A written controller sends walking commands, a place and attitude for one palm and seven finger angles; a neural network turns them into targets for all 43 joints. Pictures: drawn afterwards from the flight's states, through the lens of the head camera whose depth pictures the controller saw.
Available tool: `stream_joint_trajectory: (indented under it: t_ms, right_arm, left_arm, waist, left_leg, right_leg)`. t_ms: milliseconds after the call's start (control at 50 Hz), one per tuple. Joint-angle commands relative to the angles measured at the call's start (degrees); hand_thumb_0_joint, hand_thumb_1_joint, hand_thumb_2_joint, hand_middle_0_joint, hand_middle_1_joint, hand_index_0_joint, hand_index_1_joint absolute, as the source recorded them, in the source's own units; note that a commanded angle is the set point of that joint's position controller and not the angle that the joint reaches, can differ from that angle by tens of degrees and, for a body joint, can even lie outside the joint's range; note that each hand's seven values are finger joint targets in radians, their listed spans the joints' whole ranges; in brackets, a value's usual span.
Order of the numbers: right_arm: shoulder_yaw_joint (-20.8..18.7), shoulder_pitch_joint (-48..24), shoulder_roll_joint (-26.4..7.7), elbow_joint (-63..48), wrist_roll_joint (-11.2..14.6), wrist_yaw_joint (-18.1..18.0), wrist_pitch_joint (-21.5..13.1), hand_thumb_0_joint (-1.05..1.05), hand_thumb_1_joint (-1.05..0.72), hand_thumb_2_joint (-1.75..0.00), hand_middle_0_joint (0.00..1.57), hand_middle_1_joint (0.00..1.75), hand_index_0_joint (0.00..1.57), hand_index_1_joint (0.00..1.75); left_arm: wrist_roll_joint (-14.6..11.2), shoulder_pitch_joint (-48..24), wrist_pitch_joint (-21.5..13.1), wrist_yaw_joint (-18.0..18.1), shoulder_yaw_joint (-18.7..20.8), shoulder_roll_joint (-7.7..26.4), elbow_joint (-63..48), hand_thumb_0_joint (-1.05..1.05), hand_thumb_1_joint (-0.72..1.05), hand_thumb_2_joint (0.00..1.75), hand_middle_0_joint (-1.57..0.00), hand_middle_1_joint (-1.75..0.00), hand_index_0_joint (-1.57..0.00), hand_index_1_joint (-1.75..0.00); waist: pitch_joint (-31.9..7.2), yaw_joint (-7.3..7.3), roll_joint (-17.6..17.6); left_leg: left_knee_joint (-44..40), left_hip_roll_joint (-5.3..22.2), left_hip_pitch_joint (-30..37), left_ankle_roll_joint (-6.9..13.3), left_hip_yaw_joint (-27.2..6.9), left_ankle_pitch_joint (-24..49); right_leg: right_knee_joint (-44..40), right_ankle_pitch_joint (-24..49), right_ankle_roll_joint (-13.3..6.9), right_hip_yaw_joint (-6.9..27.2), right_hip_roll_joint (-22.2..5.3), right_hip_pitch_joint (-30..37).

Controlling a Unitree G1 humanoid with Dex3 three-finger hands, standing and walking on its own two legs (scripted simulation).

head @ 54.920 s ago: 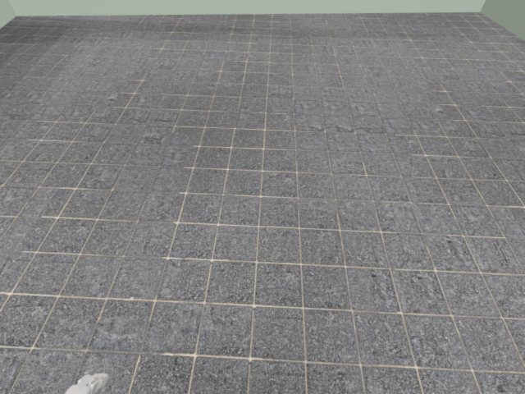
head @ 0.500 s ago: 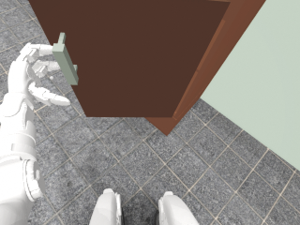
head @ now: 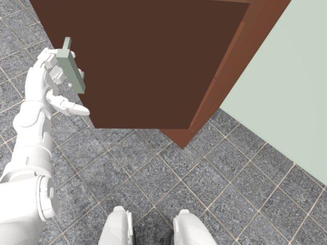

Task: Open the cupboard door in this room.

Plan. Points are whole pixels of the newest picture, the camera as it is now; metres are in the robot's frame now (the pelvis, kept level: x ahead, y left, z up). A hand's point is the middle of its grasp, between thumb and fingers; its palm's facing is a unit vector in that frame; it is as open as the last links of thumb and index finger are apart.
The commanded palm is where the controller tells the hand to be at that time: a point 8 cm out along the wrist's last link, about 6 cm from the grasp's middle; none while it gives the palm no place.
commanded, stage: slide the fingers in behind the handle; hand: left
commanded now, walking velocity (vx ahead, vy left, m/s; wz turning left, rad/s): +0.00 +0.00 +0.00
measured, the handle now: (74, 66) +0.53 +0.20 +0.05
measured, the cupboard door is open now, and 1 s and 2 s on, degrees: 43 43 59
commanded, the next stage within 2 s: close the thumb around the handle in 0.62 s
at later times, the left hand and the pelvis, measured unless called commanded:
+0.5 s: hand (80, 85) +0.48 +0.18 +0.05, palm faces +0.00 -1.00 -0.01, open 14.0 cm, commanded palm +0.45 +0.23 +0.06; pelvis +0.00 +0.00 +0.00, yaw +0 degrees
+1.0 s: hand (79, 86) +0.47 +0.18 +0.05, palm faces -0.01 -1.00 -0.02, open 11.8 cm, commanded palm +0.45 +0.22 +0.06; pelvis +0.00 -0.01 +0.00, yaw +0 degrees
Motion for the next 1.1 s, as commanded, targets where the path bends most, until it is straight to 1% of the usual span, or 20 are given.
stream_joint_trajectory:
  t_ms: [0,40,100,140,180,200,260,360,380,460,520,600,680,700,760,880,980,1000,1020,1080]
  right_arm:
    - [-3.6,8.2,-10.6,-3.2,-0.3,-0.7,-0.6,0.0,-0.9,-0.9,0.2,0.3,0.2,0.3]
    - [-3.5,8.1,-10.3,-3.5,-0.4,-0.8,-0.7,0.0,-0.9,-0.9,0.2,0.3,0.2,0.3]
    - [-3.5,8.1,-9.9,-3.6,-0.8,-0.6,-1.1,0.0,-0.9,-0.9,0.2,0.3,0.2,0.3]
    - [-3.6,7.6,-9.5,-3.5,-0.9,-0.2,-1.3,0.0,-0.9,-0.9,0.2,0.3,0.2,0.3]
    - [-3.8,8.1,-9.9,-3.3,-1.0,0.0,-1.1,0.0,-0.9,-0.9,0.2,0.3,0.2,0.3]
    - [-3.9,7.9,-9.6,-3.5,-0.9,0.1,-0.9,0.0,-0.9,-0.9,0.2,0.3,0.2,0.3]
    - [-3.8,8.6,-10.2,-3.2,-0.8,0.0,-0.5,0.0,-0.9,-0.9,0.2,0.3,0.2,0.3]
    - [-3.8,8.0,-9.7,-4.1,-0.7,0.0,-0.4,0.0,-0.9,-0.9,0.2,0.3,0.2,0.3]
    - [-3.8,7.8,-9.8,-3.9,-0.8,0.0,-0.4,0.0,-0.9,-0.9,0.2,0.3,0.2,0.3]
    - [-3.8,7.9,-9.6,-3.6,-0.9,0.1,-0.6,0.0,-0.9,-0.9,0.2,0.3,0.2,0.3]
    - [-3.6,7.7,-10.0,-3.4,-0.8,-0.1,-0.2,0.0,-0.9,-0.9,0.2,0.3,0.2,0.3]
    - [-3.7,7.3,-9.7,-3.9,-0.7,-0.1,-0.2,0.0,-0.9,-0.9,0.2,0.3,0.2,0.3]
    - [-3.7,7.2,-9.8,-3.8,-0.5,-0.3,-0.4,0.0,-0.9,-0.9,0.2,0.3,0.2,0.3]
    - [-3.8,7.0,-9.6,-3.6,-0.5,-0.3,-0.4,0.0,-0.9,-0.9,0.2,0.3,0.2,0.3]
    - [-3.7,7.4,-9.9,-3.1,-0.6,-0.4,-0.6,0.0,-0.9,-0.9,0.2,0.3,0.2,0.3]
    - [-3.7,7.4,-10.1,-3.0,-0.7,-0.5,-0.6,0.0,-0.9,-0.9,0.2,0.3,0.2,0.3]
    - [-3.8,7.4,-9.8,-3.5,-0.7,-0.2,-0.5,0.0,-0.9,-0.9,0.2,0.3,0.2,0.3]
    - [-3.8,7.2,-9.6,-3.5,-0.6,-0.2,-0.5,0.0,-0.9,-0.9,0.2,0.3,0.2,0.3]
    - [-3.9,7.3,-9.8,-3.1,-0.7,-0.3,-0.4,0.0,-0.9,-0.9,0.2,0.3,0.2,0.3]
    - [-4.0,7.3,-9.7,-3.2,-0.8,-0.1,-0.5,0.0,-0.9,-0.9,0.2,0.3,0.2,0.3]
  left_arm:
    - [-0.4,-21.8,-1.7,1.1,1.9,12.7,-8.6,0.0,-0.5,0.3,-0.3,-1.2,-0.3,-1.2]
    - [0.1,-22.5,-2.4,2.1,2.3,13.2,-9.5,0.0,-0.5,0.3,-0.3,-1.2,-0.3,-1.2]
    - [0.7,-24.3,-5.0,3.0,2.7,13.8,-12.4,0.0,-0.5,0.3,-0.3,-1.2,-0.3,-1.2]
    - [0.8,-24.6,-6.1,3.3,0.3,10.7,-13.7,0.0,-0.5,0.3,-0.3,-1.2,-0.3,-1.2]
    - [0.8,-23.6,-6.7,3.4,1.3,11.8,-14.6,0.0,-0.5,0.3,-0.3,-1.2,-0.3,-1.2]
    - [0.7,-21.6,-6.1,3.3,-0.8,8.6,-13.6,0.0,-0.5,0.3,-0.3,-1.2,-0.3,-1.2]
    - [0.7,-21.0,-4.3,3.6,0.6,10.4,-9.8,0.0,-0.5,0.3,-0.3,-1.2,-0.3,-1.2]
    - [0.7,-22.2,-4.7,4.9,-0.3,8.8,-13.3,0.0,-0.5,0.3,-0.3,-1.2,-0.3,-1.2]
    - [0.8,-22.7,-5.2,5.3,0.8,10.0,-13.5,0.0,-0.5,0.3,-0.3,-1.2,-0.3,-1.2]
    - [0.9,-21.8,-6.5,5.4,-0.3,8.4,-12.4,0.0,-0.5,0.3,-0.3,-1.2,-0.3,-1.2]
    - [1.1,-20.2,-5.8,5.0,1.0,10.3,-9.0,0.0,-0.5,0.3,-0.3,-1.2,-0.3,-1.2]
    - [0.9,-21.2,-6.1,3.8,-0.3,9.4,-11.2,0.0,-0.5,0.3,-0.3,-1.2,-0.3,-1.2]
    - [0.0,-21.7,-6.7,3.5,0.7,10.3,-12.5,0.0,-0.5,0.3,-0.3,-1.2,-0.3,-1.2]
    - [0.1,-21.6,-6.5,3.4,-0.6,8.7,-12.1,0.0,-0.5,0.3,-0.3,-1.2,-0.3,-1.2]
    - [0.3,-23.4,-6.4,3.8,-0.3,9.4,-11.0,0.0,-0.33,0.37,-0.31,-1.22,-0.31,-1.22]
    - [0.7,-23.3,-6.2,4.1,0.7,10.9,-10.8,0.0,0.0,0.52,-0.34,-1.25,-0.34,-1.25]
    - [0.5,-21.1,-6.4,4.0,-0.3,8.9,-12.2,0.0,0.28,0.64,-0.36,-1.28,-0.36,-1.28]
    - [0.3,-21.8,-6.2,4.0,-1.8,7.2,-12.2,0.0,0.34,0.66,-0.36,-1.29,-0.36,-1.29]
    - [0.4,-22.4,-6.3,4.2,-0.5,8.8,-12.2,0.0,0.4,0.68,-0.36,-1.3,-0.36,-1.3]
    - [0.6,-22.7,-6.7,4.5,-1.6,7.4,-13.0,0.0,0.56,0.76,-0.38,-1.31,-0.38,-1.31]
  waist:
    - [-24.9,-0.95,3.9]
    - [-24.9,-0.85,3.3]
    - [-27.6,-0.35,6.3]
    - [-28.6,-0.55,8.5]
    - [-30.8,0.01,9.0]
    - [-31.1,-0.33,8.0]
    - [-26.9,-0.47,6.2]
    - [-27.2,-0.25,6.1]
    - [-28.1,-0.14,5.8]
    - [-26.9,-0.45,4.8]
    - [-24.3,-0.71,2.2]
    - [-26.5,-0.22,5.4]
    - [-27.8,0.14,5.2]
    - [-27.4,-0.37,5.5]
    - [-25.2,-0.88,5.3]
    - [-27.3,-0.59,5.1]
    - [-29.0,0.4,6.8]
    - [-28.1,-0.56,5.4]
    - [-27.6,-0.34,4.9]
    - [-28.0,-0.56,5.1]
  left_leg:
    - [-6.7,-2.1,26.1,0.4,-3.7,18.4]
    - [-6.6,-2.2,24.8,0.5,-3.4,18.3]
    - [-6.1,-2.1,27.7,0.2,-3.6,20.9]
    - [-6.2,-2.0,30.5,-0.1,-3.9,21.7]
    - [-6.2,-1.7,32.6,-0.3,-4.3,24.3]
    - [-6.4,-1.8,32.9,-0.4,-4.3,24.3]
    - [-6.7,-2.0,29.6,-0.1,-4.1,21.7]
    - [-7.4,-2.1,30.7,-0.1,-4.1,21.9]
    - [-7.4,-2.1,30.7,-0.2,-4.0,21.6]
    - [-7.2,-2.3,29.6,0.0,-3.7,21.2]
    - [-7.3,-2.4,25.6,0.2,-3.1,18.4]
    - [-7.3,-2.4,28.3,0.0,-3.2,19.7]
    - [-7.0,-2.4,28.5,0.1,-3.2,20.0]
    - [-7.0,-2.4,28.8,0.1,-3.2,20.1]
    - [-7.0,-2.3,28.3,0.2,-3.7,18.5]
    - [-6.8,-2.3,28.3,0.1,-3.6,19.3]
    - [-7.0,-2.3,30.9,-0.2,-3.7,22.1]
    - [-6.9,-2.3,30.2,0.0,-3.7,21.7]
    - [-6.8,-2.3,29.4,0.0,-3.6,21.0]
    - [-6.9,-2.2,30.5,0.0,-3.8,21.5]
  right_leg:
    - [-8.9,17.8,-0.8,1.3,1.5,4.5]
    - [-8.7,18.1,-0.7,1.6,1.4,5.4]
    - [-7.7,19.5,-1.0,1.6,1.5,4.9]
    - [-7.7,19.1,-1.2,1.3,1.5,3.5]
    - [-7.2,20.6,-1.3,1.1,1.6,3.7]
    - [-7.4,20.6,-1.2,0.9,1.7,3.9]
    - [-7.8,19.4,-1.2,0.7,1.7,4.0]
    - [-8.4,19.6,-1.3,0.8,1.7,4.6]
    - [-8.4,19.4,-1.1,0.9,1.6,4.7]
    - [-8.4,19.9,-1.1,1.2,1.7,5.5]
    - [-8.9,18.9,-0.8,1.6,1.4,6.5]
    - [-8.7,19.4,-1.1,1.7,1.4,6.1]
    - [-8.6,19.8,-1.0,1.9,1.5,6.8]
    - [-8.7,19.9,-1.0,1.8,1.5,6.1]
    - [-8.6,17.8,-1.1,1.5,1.6,4.3]
    - [-8.4,18.7,-1.0,1.6,1.4,5.2]
    - [-8.1,20.1,-1.2,1.3,1.5,5.2]
    - [-8.4,20.3,-1.0,1.3,1.6,5.2]
    - [-8.4,20.0,-1.0,1.5,1.5,5.4]
    - [-8.4,20.2,-1.0,1.3,1.6,5.0]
